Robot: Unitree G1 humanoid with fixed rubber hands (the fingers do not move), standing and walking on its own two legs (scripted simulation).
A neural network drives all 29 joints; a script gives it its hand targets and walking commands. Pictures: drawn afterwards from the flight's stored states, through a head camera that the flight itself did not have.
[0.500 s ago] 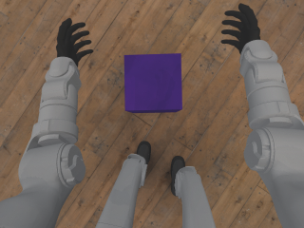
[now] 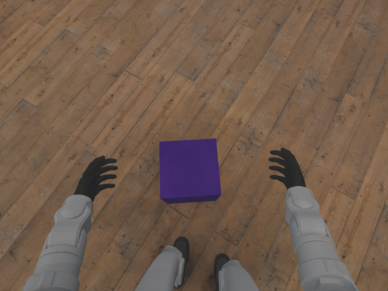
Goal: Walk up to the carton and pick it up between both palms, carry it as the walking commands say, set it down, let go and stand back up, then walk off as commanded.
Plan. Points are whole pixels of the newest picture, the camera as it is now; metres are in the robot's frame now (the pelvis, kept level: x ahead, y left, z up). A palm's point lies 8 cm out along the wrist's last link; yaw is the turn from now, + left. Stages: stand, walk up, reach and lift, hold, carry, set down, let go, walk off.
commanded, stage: let go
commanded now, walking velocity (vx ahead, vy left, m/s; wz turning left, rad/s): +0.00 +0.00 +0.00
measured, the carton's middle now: (190, 173) +0.45 +0.07 -0.61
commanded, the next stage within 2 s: stand in 0.90 s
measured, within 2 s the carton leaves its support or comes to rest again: neither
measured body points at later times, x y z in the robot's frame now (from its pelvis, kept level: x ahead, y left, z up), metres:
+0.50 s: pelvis +0.03 -0.03 +0.04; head +0.06 -0.03 +0.48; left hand +0.19 +0.21 -0.04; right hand +0.21 -0.27 -0.04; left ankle +0.04 +0.08 -0.70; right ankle -0.01 -0.12 -0.70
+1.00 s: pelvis +0.04 -0.02 +0.03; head +0.04 -0.01 +0.48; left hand +0.19 +0.25 -0.05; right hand +0.20 -0.27 -0.05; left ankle +0.04 +0.08 -0.70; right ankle -0.01 -0.12 -0.70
